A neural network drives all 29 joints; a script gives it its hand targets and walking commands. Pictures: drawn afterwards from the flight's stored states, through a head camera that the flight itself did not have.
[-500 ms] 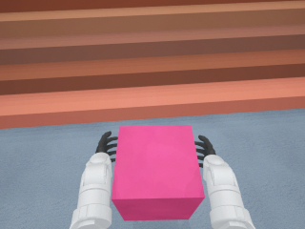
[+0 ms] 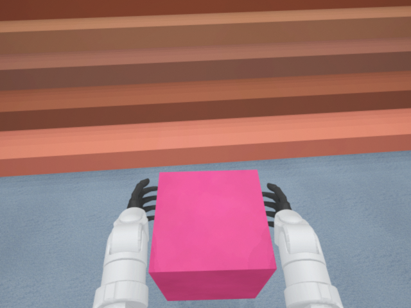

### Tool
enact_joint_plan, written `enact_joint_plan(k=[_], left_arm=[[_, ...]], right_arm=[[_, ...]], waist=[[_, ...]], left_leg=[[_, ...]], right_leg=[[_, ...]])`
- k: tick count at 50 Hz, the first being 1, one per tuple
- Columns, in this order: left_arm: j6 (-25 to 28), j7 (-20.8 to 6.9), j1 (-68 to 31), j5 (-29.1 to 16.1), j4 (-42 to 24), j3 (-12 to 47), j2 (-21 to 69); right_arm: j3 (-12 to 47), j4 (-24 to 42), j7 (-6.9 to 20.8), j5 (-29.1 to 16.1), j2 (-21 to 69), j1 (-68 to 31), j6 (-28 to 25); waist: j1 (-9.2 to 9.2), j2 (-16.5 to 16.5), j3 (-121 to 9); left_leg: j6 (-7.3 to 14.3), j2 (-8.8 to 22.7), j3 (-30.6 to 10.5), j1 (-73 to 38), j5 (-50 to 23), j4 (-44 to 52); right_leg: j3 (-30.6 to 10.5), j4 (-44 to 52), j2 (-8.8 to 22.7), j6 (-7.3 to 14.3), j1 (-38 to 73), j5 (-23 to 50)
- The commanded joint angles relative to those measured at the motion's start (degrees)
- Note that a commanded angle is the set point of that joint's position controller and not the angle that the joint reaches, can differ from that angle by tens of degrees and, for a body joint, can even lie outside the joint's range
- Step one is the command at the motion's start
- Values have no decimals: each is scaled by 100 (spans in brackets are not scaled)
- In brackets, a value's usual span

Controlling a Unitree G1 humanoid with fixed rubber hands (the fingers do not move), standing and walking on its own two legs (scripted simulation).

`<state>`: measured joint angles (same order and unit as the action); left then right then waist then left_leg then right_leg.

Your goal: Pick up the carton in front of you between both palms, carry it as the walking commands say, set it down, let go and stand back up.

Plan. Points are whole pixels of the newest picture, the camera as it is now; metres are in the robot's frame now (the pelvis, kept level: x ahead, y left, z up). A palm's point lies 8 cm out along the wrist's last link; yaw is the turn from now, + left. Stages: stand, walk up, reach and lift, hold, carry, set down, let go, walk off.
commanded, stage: reach and lift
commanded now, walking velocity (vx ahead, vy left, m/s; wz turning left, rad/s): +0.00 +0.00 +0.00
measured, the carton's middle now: (209, 238) +0.29 +0.00 -0.06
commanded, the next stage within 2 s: hold in 0.20 s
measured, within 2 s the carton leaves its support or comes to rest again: neither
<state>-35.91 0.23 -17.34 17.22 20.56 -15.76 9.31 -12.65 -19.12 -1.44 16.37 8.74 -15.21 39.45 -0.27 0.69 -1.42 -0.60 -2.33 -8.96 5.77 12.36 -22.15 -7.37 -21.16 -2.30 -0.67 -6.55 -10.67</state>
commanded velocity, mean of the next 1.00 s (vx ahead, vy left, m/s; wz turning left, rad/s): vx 0.01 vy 0.00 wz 0.00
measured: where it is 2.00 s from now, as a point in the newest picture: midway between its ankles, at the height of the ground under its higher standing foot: (198, 299)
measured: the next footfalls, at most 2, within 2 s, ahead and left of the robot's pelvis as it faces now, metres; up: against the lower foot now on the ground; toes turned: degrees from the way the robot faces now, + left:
right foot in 1.50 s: +0.22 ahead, -0.08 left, +0.00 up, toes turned -8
left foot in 1.90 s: +0.54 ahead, +0.17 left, +0.00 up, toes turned +14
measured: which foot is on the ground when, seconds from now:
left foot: down 0.00-1.00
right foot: down 0.00-1.00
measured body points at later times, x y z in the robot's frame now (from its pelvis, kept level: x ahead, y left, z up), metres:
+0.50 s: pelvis -0.01 +0.00 +0.00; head -0.06 +0.00 +0.45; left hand +0.30 +0.16 +0.05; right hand +0.29 -0.15 +0.04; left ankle +0.00 +0.13 -0.75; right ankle +0.01 -0.13 -0.75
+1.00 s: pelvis -0.01 +0.00 +0.00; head -0.06 +0.00 +0.45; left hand +0.30 +0.15 +0.05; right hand +0.29 -0.15 +0.04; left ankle +0.00 +0.13 -0.75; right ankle +0.01 -0.13 -0.75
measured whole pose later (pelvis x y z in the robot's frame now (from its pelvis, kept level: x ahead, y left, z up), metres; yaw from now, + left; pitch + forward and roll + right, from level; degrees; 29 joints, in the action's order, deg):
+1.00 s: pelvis -0.01 +0.00 +0.00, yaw +0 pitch -7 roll +0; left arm -41.2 0.0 -18.9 18.4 17.8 -16.4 9.8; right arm -13.2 -17.0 -0.9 17.4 9.3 -17.4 44.4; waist 0.2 0.6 -0.7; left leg -0.6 -2.0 -8.1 2.6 11.6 -21.0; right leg -7.0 -19.9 -2.2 -0.6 -3.3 -9.8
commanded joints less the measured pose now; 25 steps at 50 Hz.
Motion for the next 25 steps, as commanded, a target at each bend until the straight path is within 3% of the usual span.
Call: enact_joint_plan(k=[1,10,15,21,25], left_arm=[[-78,-1517,-2164,-1386,174,3056,5572],[-226,-1478,-2147,-1466,-24,3154,5615],[-426,-1446,-2097,-1675,-523,3468,5639],[-638,-1484,-2186,-1437,-85,3017,5290],[-576,-1569,-2576,-1513,-125,3078,5475]], right_arm=[[3064,577,1514,-1558,5337,-3101,-316],[3121,746,1557,-1611,5250,-3130,-188],[3498,1229,1533,-1859,5336,-3102,10],[2970,757,1505,-1549,5077,-3065,224],[3036,753,1568,-1627,5310,-3410,177]], waist=[[-8,-29,-1398],[2,22,-1317],[67,19,-1593],[33,-21,-648],[23,-28,-936]], left_leg=[[-59,-326,420,-149,-1434,322],[-88,-300,407,-226,-1416,371],[-104,-292,400,-479,-1802,411],[-65,-269,469,-78,-673,584],[-20,-260,476,-107,-636,513]], right_leg=[[358,193,-328,-46,747,1263],[386,223,-351,-32,721,1129],[349,268,-359,-59,940,1475],[381,455,-292,-22,629,459],[389,388,-278,-24,697,459]])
